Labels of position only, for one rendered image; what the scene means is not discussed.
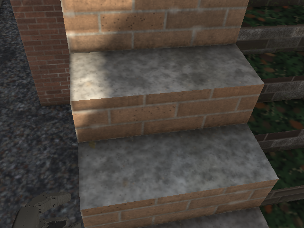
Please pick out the robot left hand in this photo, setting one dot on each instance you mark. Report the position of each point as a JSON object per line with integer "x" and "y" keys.
{"x": 28, "y": 216}

